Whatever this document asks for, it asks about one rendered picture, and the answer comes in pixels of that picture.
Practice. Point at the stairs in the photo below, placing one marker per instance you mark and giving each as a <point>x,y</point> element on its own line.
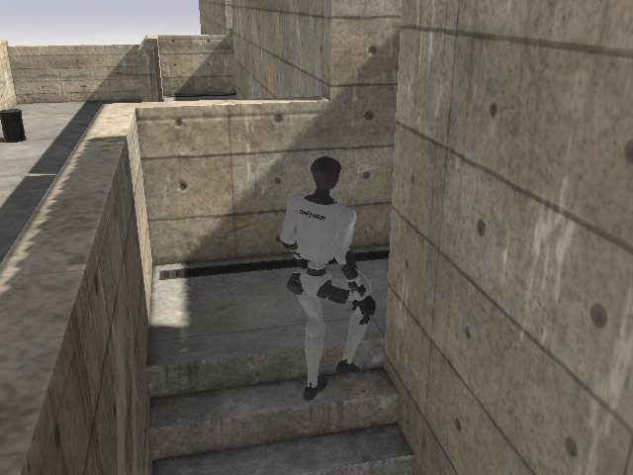
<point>246,415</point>

